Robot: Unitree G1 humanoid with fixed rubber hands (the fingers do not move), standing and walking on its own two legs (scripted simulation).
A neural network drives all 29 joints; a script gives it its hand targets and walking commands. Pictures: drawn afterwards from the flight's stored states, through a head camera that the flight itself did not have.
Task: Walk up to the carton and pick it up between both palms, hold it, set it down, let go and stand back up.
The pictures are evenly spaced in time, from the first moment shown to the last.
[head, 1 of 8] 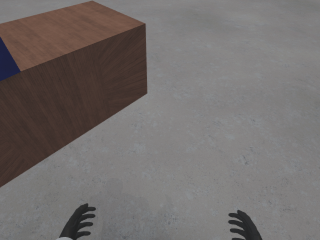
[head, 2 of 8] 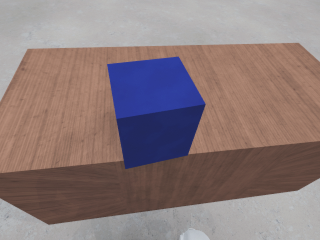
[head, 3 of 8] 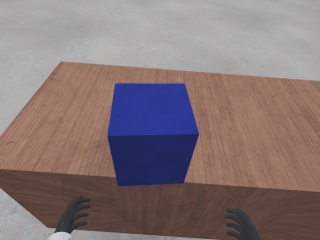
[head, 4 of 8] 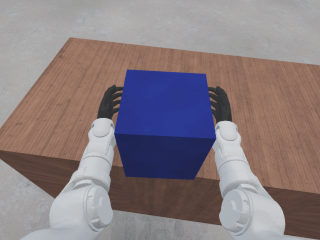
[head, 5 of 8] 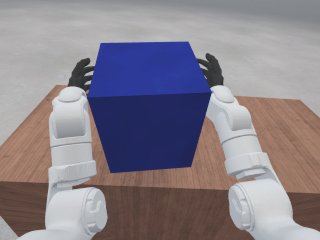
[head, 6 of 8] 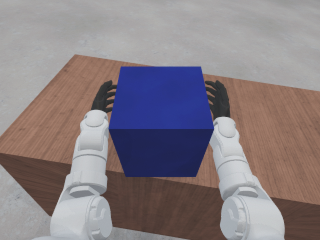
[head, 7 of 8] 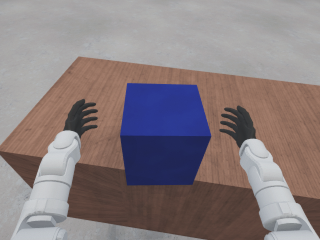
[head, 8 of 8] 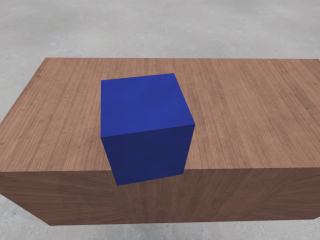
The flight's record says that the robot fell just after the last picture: no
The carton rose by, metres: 0.22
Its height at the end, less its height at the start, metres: +0.00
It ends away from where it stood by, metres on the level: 0.02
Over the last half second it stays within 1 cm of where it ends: yes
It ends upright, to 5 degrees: yes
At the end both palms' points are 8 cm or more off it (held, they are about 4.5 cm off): yes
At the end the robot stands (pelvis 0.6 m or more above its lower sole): yes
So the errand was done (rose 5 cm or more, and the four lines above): yes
